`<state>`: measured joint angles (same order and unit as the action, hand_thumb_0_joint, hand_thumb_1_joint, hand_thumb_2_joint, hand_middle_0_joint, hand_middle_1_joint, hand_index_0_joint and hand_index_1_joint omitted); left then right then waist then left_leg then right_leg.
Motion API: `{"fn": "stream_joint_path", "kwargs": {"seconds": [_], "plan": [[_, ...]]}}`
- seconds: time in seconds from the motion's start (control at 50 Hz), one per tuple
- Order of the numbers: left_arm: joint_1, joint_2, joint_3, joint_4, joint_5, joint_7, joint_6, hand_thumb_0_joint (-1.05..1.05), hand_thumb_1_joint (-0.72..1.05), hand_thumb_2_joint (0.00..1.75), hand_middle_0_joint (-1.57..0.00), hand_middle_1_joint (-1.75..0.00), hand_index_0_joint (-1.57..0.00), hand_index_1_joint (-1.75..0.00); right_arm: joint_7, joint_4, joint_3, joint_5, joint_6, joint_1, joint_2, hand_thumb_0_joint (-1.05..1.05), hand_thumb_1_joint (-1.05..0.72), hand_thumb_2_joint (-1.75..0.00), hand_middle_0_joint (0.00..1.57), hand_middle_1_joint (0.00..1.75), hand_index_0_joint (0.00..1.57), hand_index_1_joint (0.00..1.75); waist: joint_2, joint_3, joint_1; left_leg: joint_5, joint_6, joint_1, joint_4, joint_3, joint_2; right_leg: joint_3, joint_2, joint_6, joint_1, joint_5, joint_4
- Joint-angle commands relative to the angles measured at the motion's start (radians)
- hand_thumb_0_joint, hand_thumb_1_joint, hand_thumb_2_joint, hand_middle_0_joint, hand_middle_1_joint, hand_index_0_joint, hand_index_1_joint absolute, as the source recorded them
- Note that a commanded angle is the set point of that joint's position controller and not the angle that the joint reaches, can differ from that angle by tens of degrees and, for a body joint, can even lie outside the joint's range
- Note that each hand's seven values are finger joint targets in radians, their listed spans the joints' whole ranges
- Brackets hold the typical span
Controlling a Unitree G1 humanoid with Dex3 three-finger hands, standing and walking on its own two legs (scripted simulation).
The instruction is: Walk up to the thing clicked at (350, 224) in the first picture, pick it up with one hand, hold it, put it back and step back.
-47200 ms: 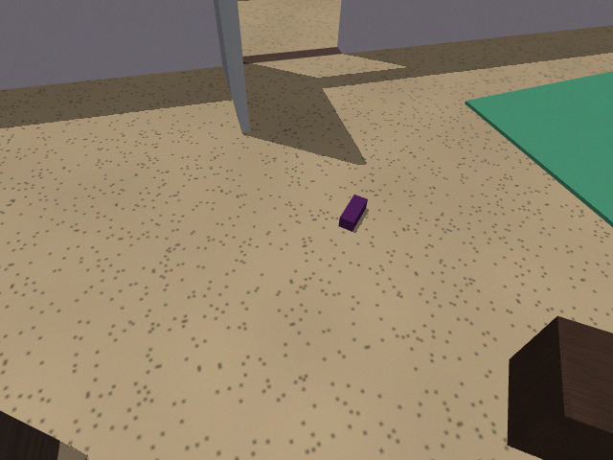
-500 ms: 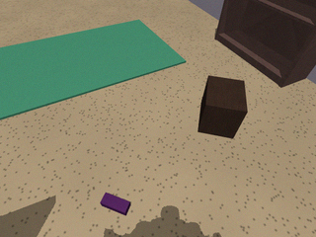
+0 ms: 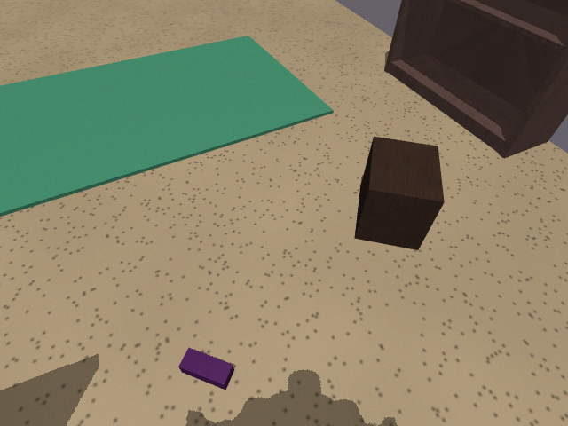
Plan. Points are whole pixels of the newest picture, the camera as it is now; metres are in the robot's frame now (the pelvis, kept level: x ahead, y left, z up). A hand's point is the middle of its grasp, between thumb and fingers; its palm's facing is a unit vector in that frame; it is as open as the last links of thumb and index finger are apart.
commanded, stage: stand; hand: left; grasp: from above
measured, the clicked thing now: (207, 368) +0.43 +0.25 -0.75
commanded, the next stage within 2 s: rise first in 0.70 s
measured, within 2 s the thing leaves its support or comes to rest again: neither
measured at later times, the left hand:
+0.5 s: hand out of the picture +0.07 +0.26 -0.16, palm faces -0.02 -0.94 -0.35, open 7.4 cm
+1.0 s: hand out of the picture +0.13 +0.25 -0.16, palm faces +0.01 -0.94 -0.34, open 8.6 cm
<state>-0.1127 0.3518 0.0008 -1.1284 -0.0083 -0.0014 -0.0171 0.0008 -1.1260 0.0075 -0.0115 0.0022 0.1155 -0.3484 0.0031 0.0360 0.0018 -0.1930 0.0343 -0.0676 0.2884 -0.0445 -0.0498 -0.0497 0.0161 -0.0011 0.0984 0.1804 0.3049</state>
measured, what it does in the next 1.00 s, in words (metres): stands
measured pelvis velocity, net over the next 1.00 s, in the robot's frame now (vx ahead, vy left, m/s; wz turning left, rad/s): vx -0.02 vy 0.00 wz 0.02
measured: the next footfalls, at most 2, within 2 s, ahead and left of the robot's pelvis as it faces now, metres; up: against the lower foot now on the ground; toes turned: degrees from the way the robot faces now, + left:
none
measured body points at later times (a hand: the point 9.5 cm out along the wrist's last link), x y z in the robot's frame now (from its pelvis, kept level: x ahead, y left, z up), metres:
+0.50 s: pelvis +0.00 +0.00 +0.00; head +0.01 +0.00 +0.45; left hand +0.07 +0.30 -0.13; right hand +0.07 -0.30 -0.13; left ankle -0.02 +0.14 -0.75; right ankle -0.01 -0.12 -0.75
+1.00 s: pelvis -0.02 +0.00 -0.01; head +0.04 +0.01 +0.43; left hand +0.13 +0.30 -0.14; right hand +0.08 -0.27 -0.14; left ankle -0.02 +0.14 -0.75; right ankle -0.01 -0.12 -0.75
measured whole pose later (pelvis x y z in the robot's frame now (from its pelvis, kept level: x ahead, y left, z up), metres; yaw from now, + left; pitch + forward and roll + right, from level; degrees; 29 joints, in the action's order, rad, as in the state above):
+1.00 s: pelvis -0.02 +0.00 -0.01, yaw +1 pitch +5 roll +0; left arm 0.05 0.34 0.13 -1.08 -0.08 -0.02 -0.02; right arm -0.03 -0.84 -0.01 0.03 0.04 0.21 -0.28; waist -0.01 0.03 -0.01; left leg -0.26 0.03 -0.33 0.50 -0.02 -0.05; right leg -0.06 0.03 0.00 0.35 0.24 0.51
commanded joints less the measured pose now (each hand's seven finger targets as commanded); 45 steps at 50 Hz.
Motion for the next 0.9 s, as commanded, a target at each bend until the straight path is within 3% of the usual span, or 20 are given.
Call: {"fn": "stream_joint_path", "kwargs": {"seconds": [0.0, 0.76, 0.78, 0.8, 0.82, 0.84, 0.86, 0.88], "plan": [[0.038, 0.218, 0.039, 0.057, -0.001, 0.013, -0.016, 0.00, 0.90, 0.90, -0.20, -0.30, -0.20, -0.30, -0.010, 0.054, -0.043, -0.001, 0.025, -0.031, -0.213, 0.00, -0.90, -0.90, 0.20, 0.30, 0.20, 0.30, 0.008, -0.061, -0.006, 0.190, -0.041, -0.001, -0.033, 0.074, -0.107, 0.105, 0.132, 0.020, -0.019, -0.233, -0.031], [0.032, 0.216, 0.037, 0.058, 0.000, 0.011, -0.014, 0.00, 0.90, 0.90, -0.20, -0.30, -0.20, -0.30, -0.008, 0.052, -0.046, -0.001, 0.025, -0.034, -0.210, 0.00, -0.90, -0.90, 0.20, 0.30, 0.20, 0.30, 0.005, -0.050, -0.002, 0.157, -0.041, 0.000, -0.043, 0.079, -0.104, 0.107, 0.127, 0.024, -0.004, -0.190, -0.035], [0.028, 0.219, 0.037, 0.059, -0.002, 0.012, -0.015, 0.00, 0.82, 0.98, -0.12, -0.38, -0.12, -0.38, -0.008, 0.051, -0.048, 0.000, 0.025, -0.033, -0.212, 0.00, -0.92, -0.91, 0.20, 0.30, 0.20, 0.30, 0.000, -0.052, -0.003, 0.160, -0.040, 0.008, -0.042, 0.080, -0.105, 0.106, 0.127, 0.023, -0.001, -0.185, -0.037], [0.378, 0.041, 0.042, 0.409, 0.045, 0.023, -0.100, 0.00, 0.76, 0.95, -0.11, -0.46, -0.11, -0.46, -0.029, 0.332, -0.006, 0.068, 0.072, -0.012, -0.045, 0.00, -0.93, -0.91, 0.20, 0.30, 0.20, 0.30, 0.007, 0.046, -0.120, 0.024, -0.049, -0.152, 0.048, -0.028, 0.054, 0.036, -0.001, 0.005, 0.203, -0.082, 0.017], [0.459, 0.099, 0.061, 0.325, 0.041, 0.030, -0.087, 0.00, 0.68, 0.95, -0.09, -0.54, -0.09, -0.54, -0.038, 0.280, -0.012, 0.073, 0.072, 0.035, -0.072, 0.00, -0.85, -0.89, 0.20, 0.30, 0.20, 0.30, -0.031, -0.004, -0.081, 0.006, -0.054, -0.142, 0.055, -0.024, 0.054, 0.024, 0.001, 0.000, 0.139, -0.037, 0.013], [0.250, 0.221, 0.133, 0.156, 0.011, 0.034, -0.048, 0.00, 0.60, 0.96, -0.08, -0.62, -0.08, -0.62, -0.048, 0.278, -0.034, 0.075, 0.060, 0.078, -0.110, 0.00, -0.86, -0.89, 0.20, 0.30, 0.20, 0.30, -0.014, 0.005, -0.048, 0.004, -0.049, -0.165, 0.061, -0.024, 0.054, 0.015, -0.007, 0.010, 0.145, -0.011, 0.023], [0.222, 0.226, 0.146, 0.097, -0.011, 0.019, -0.031, 0.00, 0.52, 0.98, -0.04, -0.70, -0.06, -0.70, -0.047, 0.294, -0.045, 0.066, 0.056, 0.090, -0.108, 0.00, -0.87, -0.89, 0.20, 0.30, 0.20, 0.30, -0.026, -0.032, -0.040, 0.008, -0.050, -0.193, 0.102, -0.019, 0.059, 0.013, -0.007, 0.014, 0.161, -0.002, 0.047], [0.317, 0.242, 0.153, 0.127, -0.032, 0.003, -0.034, 0.00, 0.44, 1.00, -0.02, -0.78, -0.05, -0.78, -0.047, 0.328, -0.055, 0.061, 0.059, 0.093, -0.106, 0.00, -0.86, -0.89, 0.20, 0.30, 0.20, 0.30, -0.064, -0.065, -0.043, 0.021, -0.055, -0.212, 0.137, -0.013, 0.054, 0.013, -0.007, 0.012, 0.171, -0.022, 0.087]]}}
